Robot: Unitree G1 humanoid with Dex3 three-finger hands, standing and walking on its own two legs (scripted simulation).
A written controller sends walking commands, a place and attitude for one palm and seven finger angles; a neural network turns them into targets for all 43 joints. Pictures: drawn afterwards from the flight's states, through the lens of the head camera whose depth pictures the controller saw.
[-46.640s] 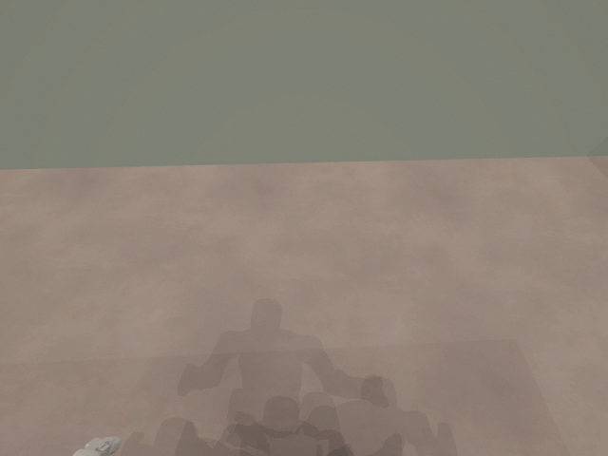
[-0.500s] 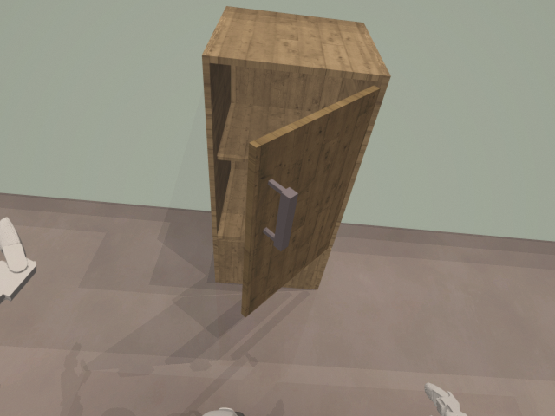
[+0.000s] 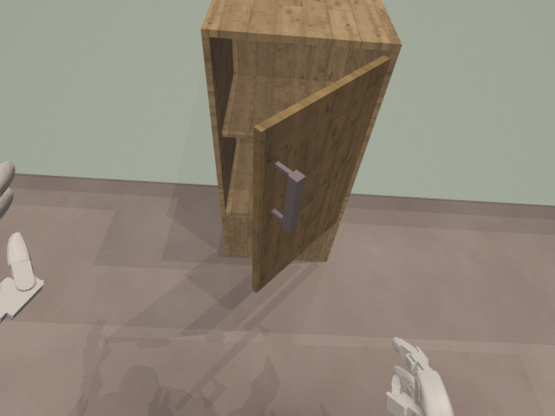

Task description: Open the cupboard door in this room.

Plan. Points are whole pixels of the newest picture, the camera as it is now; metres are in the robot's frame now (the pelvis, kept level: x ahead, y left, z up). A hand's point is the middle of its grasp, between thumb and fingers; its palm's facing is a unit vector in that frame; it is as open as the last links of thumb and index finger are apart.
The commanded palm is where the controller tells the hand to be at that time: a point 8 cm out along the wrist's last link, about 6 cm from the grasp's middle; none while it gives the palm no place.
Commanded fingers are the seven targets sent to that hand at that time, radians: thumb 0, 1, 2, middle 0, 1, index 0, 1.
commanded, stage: let the arm hang, fingers relaxed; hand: left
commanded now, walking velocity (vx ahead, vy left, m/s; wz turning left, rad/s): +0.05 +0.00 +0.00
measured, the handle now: (285, 197) +0.52 +0.01 -0.03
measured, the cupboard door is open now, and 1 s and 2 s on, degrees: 47 47 47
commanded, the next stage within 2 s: look to check the result in 1.18 s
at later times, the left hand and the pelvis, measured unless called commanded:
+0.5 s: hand out of the picture -0.03 +0.16 -0.18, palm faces +0.13 -0.97 -0.20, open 6.9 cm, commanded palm none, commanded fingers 0.00 0.90 0.90 -0.20 -0.30 -0.20 -0.30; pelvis -0.01 -0.02 +0.00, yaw +4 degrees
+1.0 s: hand out of the picture -0.04 +0.16 -0.17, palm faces +0.10 -0.98 -0.16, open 7.3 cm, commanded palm none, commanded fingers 0.00 0.90 0.90 -0.20 -0.30 -0.20 -0.30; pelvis -0.02 +0.01 +0.01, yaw +2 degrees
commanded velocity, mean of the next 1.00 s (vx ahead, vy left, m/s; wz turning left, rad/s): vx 0.00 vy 0.00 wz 0.00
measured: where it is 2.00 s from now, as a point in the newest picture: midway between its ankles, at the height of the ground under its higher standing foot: outside the picture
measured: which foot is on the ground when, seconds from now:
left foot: down 0.00-1.00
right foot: down 0.00-1.00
